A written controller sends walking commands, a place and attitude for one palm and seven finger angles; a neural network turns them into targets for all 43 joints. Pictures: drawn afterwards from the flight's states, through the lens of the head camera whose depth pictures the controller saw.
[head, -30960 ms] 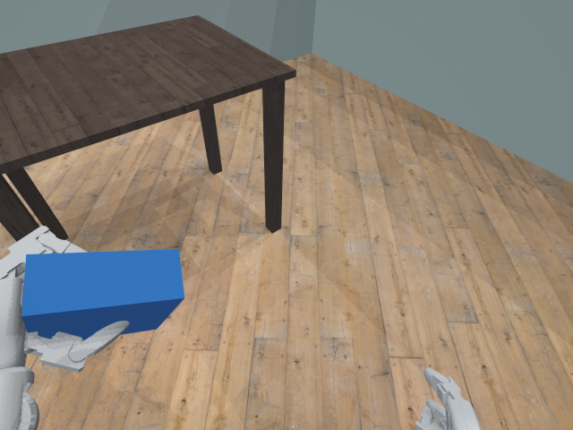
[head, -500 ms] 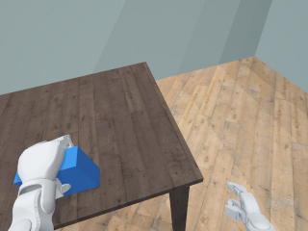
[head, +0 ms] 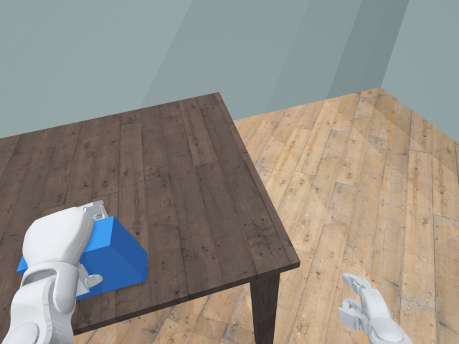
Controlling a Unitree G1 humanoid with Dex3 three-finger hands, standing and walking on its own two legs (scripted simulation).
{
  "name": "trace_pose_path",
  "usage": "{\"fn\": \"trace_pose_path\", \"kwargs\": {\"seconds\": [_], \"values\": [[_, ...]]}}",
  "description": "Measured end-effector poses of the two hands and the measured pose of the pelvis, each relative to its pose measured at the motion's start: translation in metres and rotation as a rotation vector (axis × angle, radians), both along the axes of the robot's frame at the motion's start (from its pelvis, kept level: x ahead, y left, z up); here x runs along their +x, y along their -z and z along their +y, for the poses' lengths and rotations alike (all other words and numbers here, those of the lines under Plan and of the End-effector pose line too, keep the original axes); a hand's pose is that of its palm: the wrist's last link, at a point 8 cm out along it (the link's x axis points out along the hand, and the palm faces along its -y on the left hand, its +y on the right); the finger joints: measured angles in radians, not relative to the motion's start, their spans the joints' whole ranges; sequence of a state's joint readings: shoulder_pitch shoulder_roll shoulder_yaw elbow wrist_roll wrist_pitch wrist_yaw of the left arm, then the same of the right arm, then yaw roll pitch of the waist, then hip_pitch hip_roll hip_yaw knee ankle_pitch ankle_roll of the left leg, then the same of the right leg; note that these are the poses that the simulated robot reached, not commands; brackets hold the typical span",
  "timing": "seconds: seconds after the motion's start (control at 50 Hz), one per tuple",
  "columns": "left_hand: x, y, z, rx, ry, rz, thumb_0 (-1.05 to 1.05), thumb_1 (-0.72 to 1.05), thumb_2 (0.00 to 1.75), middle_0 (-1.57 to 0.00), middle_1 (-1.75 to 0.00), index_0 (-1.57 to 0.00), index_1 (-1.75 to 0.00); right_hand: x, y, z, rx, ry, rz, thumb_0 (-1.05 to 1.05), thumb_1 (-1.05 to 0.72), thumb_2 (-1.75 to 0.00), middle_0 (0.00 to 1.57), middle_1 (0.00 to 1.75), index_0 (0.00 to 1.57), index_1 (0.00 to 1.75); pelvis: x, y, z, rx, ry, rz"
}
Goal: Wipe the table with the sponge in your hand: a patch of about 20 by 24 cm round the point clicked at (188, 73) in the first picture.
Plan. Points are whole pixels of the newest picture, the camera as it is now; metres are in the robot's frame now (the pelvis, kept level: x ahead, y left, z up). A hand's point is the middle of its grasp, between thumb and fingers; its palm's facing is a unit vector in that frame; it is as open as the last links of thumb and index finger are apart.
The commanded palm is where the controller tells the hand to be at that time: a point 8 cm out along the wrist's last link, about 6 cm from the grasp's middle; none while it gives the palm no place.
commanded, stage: lift the sponge slowly off the table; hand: left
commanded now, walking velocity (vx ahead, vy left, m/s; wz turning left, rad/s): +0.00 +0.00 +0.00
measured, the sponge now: (98, 267) +0.21 +0.27 +0.05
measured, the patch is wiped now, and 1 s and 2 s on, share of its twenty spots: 1.00 1.00 1.00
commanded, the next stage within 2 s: bring the sponge back beside the body in 1.54 s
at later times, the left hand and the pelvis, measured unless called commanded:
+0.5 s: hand (76, 244) +0.20 +0.26 +0.13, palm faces +0.08 -0.09 -0.99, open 9.4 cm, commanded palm +0.17 +0.27 +0.20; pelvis -0.02 -0.02 +0.00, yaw +0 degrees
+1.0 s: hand (73, 223) +0.22 +0.26 +0.16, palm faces +0.12 -0.07 -0.99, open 9.4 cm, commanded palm +0.18 +0.27 +0.23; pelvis -0.03 -0.02 +0.00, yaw +0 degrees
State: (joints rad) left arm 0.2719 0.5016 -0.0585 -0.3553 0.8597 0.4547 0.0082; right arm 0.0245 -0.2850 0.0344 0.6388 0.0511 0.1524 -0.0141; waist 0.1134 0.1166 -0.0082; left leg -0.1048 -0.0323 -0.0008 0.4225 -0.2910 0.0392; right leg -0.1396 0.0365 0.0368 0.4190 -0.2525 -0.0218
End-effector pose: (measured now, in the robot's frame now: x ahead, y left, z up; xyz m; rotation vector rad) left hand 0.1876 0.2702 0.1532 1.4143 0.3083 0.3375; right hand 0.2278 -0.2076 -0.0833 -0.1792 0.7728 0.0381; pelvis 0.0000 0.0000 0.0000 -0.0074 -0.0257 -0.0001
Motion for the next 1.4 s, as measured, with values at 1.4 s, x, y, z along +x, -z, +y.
{"fn": "trace_pose_path", "kwargs": {"seconds": [1.4], "values": [[0.009, -0.084, -0.006, 0.048, 0.017, -0.115, -0.01, -0.48, 1.06, -0.78, -1.39, -0.82, -1.40, 0.001, -0.012, -0.001, 0.008, -0.033, -0.075, 0.02, -0.90, -0.90, 0.20, 0.30, 0.20, 0.30, -0.025, -0.002, -0.015, 0.013, -0.009, -0.025]]}}
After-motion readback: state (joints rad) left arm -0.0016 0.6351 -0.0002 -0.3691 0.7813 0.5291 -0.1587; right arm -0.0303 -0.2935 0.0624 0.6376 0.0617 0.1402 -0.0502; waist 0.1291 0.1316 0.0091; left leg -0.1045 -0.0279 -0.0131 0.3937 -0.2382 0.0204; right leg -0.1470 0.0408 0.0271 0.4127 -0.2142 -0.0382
